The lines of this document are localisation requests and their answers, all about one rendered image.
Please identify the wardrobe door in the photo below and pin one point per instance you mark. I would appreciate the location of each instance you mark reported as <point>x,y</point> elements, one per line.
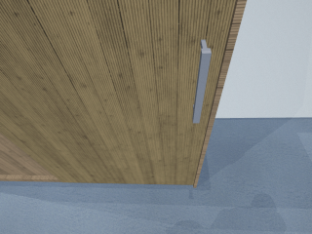
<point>102,91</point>
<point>15,162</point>

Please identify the handle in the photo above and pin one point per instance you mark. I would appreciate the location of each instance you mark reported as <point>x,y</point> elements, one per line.
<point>203,70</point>

